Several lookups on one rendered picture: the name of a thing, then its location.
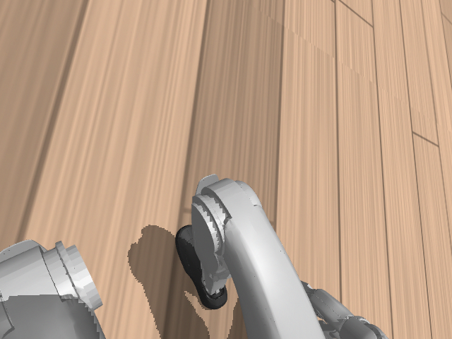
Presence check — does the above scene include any right robot foot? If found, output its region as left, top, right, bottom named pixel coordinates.
left=175, top=225, right=227, bottom=309

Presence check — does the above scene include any right robot hand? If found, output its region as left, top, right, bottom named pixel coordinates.
left=301, top=281, right=354, bottom=339

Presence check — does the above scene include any right robot arm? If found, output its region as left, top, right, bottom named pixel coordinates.
left=340, top=316, right=388, bottom=339

